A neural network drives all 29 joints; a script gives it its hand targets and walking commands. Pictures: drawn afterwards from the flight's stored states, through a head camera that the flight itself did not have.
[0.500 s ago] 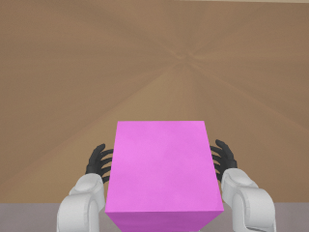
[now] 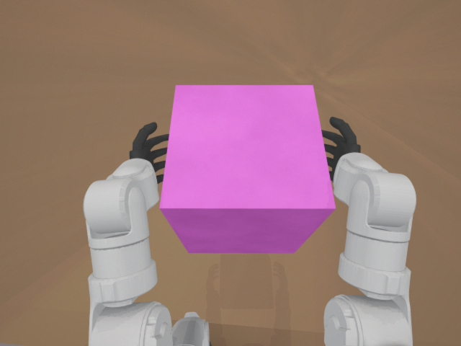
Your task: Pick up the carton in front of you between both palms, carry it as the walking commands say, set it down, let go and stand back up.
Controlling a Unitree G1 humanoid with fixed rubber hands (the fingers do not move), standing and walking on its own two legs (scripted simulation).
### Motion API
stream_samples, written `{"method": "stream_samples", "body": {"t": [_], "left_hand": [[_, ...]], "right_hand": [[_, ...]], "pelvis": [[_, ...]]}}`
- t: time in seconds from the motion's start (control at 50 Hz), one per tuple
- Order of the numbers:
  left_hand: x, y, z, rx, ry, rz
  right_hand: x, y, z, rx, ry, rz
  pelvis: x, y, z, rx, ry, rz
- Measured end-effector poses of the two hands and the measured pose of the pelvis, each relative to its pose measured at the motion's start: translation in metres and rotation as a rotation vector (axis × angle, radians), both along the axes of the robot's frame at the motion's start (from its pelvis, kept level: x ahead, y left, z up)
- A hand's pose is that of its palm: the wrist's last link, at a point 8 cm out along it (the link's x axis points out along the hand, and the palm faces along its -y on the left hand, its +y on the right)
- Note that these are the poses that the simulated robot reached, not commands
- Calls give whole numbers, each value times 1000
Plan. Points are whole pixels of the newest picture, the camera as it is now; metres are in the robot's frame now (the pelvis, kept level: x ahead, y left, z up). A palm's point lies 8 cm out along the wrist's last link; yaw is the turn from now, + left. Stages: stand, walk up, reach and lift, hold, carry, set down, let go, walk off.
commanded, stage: carry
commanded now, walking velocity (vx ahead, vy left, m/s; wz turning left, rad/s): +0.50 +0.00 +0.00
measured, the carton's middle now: (242, 180) +0.38 +0.01 +0.09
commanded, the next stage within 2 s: none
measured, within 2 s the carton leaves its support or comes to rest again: neither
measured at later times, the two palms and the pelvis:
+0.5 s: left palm (182, 52) +0.71 +0.15 +0.14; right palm (311, 50) +0.70 -0.15 +0.15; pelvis +0.34 +0.02 +0.00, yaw +0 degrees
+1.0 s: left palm out of the picture +1.04 +0.20 +0.21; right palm out of the picture +1.05 -0.09 +0.21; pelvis +0.68 +0.05 +0.05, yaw +8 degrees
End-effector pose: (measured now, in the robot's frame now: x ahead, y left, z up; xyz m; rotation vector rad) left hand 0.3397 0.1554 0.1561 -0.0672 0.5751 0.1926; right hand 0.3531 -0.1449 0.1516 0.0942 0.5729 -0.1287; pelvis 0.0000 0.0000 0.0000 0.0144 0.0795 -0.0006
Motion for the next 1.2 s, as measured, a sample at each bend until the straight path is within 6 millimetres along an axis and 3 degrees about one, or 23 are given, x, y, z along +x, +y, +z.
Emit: {"method": "stream_samples", "body": {"t": [0.08,0.16,0.24,0.32,0.42,0.52,0.58,0.7,0.84,0.92,0.96,1.06,1.2], "left_hand": [[78,5,-4,-5,1,-26],[157,11,-20,-29,2,-62],[215,9,-38,-62,72,-79],[261,3,-42,-101,79,-74],[319,-4,-30,-116,-5,-72],[388,-3,-10,-63,-74,-44],[423,7,-4,-30,-39,5],[478,31,14,-55,30,98],[576,49,56,-35,-47,94],[643,52,60,-31,-47,42],[673,50,57,-32,-6,15],[732,54,55,-61,90,29],[803,89,78,-63,-3,131]], "right_hand": [[71,4,-1,-11,1,-22],[140,10,-9,-36,3,-58],[186,9,-28,-24,74,-106],[223,3,-36,14,80,-155],[282,-3,-21,32,-3,-169],[369,-4,-3,20,-67,-94],[422,7,2,11,-33,-12],[505,35,24,30,37,55],[600,52,58,25,-42,69],[654,53,64,-8,-44,38],[675,51,61,-21,-3,10],[729,54,55,-7,100,-5],[836,93,86,8,13,87]], "pelvis": [[59,11,-9,-10,4,-13],[121,26,-26,3,-3,-27],[165,36,-15,-7,9,-18],[212,40,2,-27,26,-21],[279,34,9,-40,33,-11],[360,17,1,-50,12,3],[401,7,7,-56,0,5],[473,-1,39,-12,9,16],[571,14,46,6,2,62],[634,35,36,32,-28,89],[658,44,41,30,-30,113],[710,56,66,-1,-12,159],[791,55,80,-30,18,226]]}}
